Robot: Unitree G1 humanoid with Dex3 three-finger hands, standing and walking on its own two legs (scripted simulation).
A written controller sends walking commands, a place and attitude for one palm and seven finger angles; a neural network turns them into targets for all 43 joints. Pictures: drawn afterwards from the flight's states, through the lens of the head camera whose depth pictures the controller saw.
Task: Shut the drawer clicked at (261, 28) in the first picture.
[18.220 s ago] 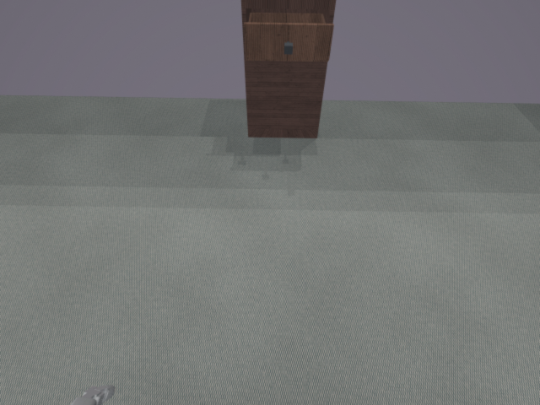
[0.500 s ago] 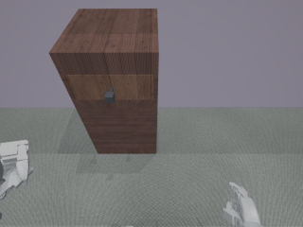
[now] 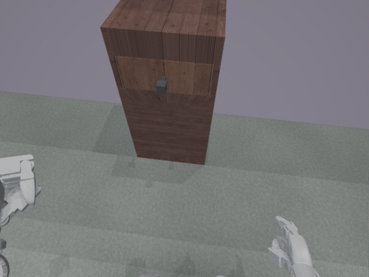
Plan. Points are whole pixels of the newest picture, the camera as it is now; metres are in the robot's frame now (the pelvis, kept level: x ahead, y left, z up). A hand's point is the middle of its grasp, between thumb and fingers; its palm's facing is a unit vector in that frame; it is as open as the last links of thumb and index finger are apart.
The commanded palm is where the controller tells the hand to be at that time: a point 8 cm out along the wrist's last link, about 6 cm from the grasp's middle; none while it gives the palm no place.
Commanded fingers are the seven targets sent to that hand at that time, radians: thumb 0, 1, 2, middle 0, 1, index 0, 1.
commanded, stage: stop stepping back and stand still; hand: left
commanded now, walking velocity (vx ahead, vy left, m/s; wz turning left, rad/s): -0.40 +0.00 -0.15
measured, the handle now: (162, 83) +0.79 +0.17 -0.11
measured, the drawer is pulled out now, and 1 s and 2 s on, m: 0.00 0.00 0.00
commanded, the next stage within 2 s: let the arm hang, fingers relaxed in 0.76 s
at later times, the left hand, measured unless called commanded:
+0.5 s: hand (31, 263) +0.11 +0.20 +0.16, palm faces +0.35 -0.84 -0.42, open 3.2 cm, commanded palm +0.06 +0.25 +0.19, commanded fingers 0.00 0.90 0.90 -1.40 -1.60 -1.40 -1.60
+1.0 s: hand out of the picture +0.10 +0.22 -0.03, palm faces +0.08 -0.91 -0.41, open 3.1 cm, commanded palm none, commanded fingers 0.00 0.90 0.90 -1.08 -1.25 -1.08 -1.25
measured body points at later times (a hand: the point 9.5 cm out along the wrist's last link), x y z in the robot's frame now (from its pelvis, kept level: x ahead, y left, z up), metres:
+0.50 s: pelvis -0.09 -0.02 +0.00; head -0.11 -0.03 +0.45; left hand +0.09 +0.25 +0.19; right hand +0.00 -0.31 -0.09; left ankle -0.05 +0.10 -0.73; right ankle -0.10 -0.12 -0.73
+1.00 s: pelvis -0.09 +0.00 +0.00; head -0.09 -0.03 +0.45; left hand +0.09 +0.27 -0.01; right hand +0.06 -0.25 -0.11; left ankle -0.05 +0.10 -0.73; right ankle -0.10 -0.11 -0.73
